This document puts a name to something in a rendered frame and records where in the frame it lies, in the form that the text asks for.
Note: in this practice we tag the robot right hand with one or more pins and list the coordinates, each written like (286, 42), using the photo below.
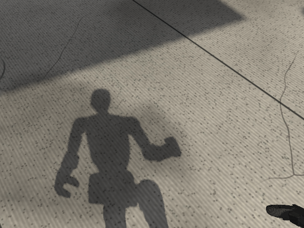
(293, 213)

